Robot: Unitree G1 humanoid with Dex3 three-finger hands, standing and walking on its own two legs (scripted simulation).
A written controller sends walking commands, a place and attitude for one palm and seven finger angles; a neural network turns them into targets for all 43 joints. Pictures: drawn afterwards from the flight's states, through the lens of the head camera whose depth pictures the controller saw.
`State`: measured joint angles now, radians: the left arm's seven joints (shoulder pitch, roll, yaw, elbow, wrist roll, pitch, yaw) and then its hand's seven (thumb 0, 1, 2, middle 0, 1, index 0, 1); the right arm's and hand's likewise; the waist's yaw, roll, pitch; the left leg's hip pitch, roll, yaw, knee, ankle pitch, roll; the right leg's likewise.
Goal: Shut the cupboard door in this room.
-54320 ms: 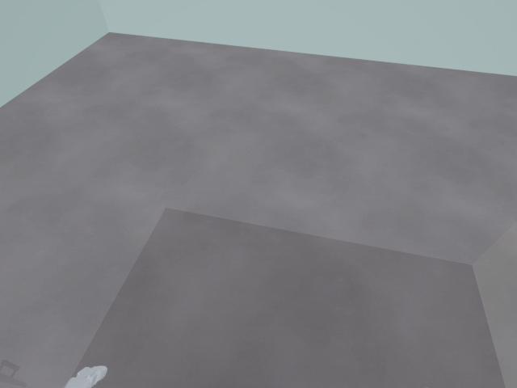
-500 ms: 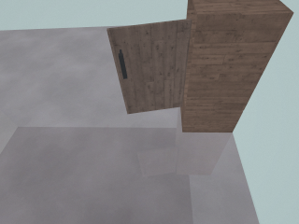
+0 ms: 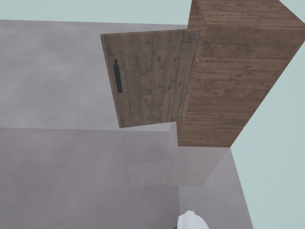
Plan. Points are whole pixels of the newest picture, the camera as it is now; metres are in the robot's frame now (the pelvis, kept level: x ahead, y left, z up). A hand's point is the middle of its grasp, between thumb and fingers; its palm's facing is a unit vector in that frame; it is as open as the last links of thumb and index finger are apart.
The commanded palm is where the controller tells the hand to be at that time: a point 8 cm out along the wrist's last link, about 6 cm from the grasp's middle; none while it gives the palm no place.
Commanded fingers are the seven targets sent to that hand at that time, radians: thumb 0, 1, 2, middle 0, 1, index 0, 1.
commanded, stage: take the last steps up to it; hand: left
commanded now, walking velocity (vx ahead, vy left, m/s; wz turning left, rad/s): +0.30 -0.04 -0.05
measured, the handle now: (118, 76) +0.69 +0.20 -0.05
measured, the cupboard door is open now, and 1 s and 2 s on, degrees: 100 100 100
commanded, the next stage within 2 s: come to a stop and stand still in 0.48 s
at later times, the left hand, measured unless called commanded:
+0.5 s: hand (125, 204) +0.21 +0.10 -0.15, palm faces +0.07 -0.98 -0.21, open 7.3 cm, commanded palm none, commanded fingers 0.00 0.90 0.90 -0.20 -0.30 -0.20 -0.30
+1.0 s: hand (119, 173) +0.32 +0.14 -0.17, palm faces +0.06 -0.96 -0.26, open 7.4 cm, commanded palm none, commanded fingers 0.00 0.90 0.90 -0.20 -0.30 -0.20 -0.30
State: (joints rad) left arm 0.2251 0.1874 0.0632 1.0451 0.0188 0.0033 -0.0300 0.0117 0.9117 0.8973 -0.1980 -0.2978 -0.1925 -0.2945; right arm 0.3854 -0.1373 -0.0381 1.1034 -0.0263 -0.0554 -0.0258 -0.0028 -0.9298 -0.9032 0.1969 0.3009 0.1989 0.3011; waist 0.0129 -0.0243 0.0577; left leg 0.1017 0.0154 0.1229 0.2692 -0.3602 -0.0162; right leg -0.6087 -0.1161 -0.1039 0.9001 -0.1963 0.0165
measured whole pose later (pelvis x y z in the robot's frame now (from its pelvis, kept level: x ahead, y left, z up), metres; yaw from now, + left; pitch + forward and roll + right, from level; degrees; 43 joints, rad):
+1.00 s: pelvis +0.28 -0.06 +0.00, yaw -2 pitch +0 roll +0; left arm 0.21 0.19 0.07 1.03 0.02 0.04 0.04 0.01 0.91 0.90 -0.20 -0.30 -0.20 -0.29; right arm 0.06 -0.15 -0.06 1.01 -0.03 0.03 -0.03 -0.02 -0.93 -0.90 0.20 0.30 0.20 0.30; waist 0.04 0.00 0.12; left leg -0.31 0.06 0.09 0.50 -0.18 0.00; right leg -0.42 -0.05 -0.01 0.92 -0.49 0.03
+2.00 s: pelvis +0.26 -0.09 +0.00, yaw -1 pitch -3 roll -1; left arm 0.31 0.16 -0.01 1.05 0.02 -0.01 0.04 0.01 0.92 0.90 -0.20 -0.30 -0.20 -0.30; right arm 0.28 -0.16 0.00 1.04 -0.02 0.00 -0.03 0.01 -0.91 -0.90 0.19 0.30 0.20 0.30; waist 0.01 -0.02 0.00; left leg -0.16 0.00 0.04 0.53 -0.32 0.03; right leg -0.22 -0.02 -0.07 0.49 -0.22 0.00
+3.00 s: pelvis +0.36 -0.08 +0.00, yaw +10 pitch +0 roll -1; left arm 0.25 0.17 0.03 0.98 0.02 0.02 0.03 0.02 0.93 0.90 -0.20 -0.30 -0.20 -0.29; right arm 0.21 -0.18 -0.02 1.00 -0.03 0.00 -0.04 0.01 -0.92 -0.90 0.20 0.30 0.20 0.30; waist 0.00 0.01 0.07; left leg -0.25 0.01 0.08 0.54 -0.30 0.04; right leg -0.36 -0.07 -0.07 0.75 -0.36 0.05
